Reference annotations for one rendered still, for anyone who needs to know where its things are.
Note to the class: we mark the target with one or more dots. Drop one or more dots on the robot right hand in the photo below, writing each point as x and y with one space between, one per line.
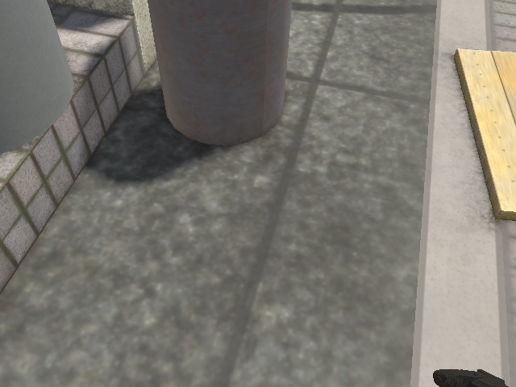
465 378

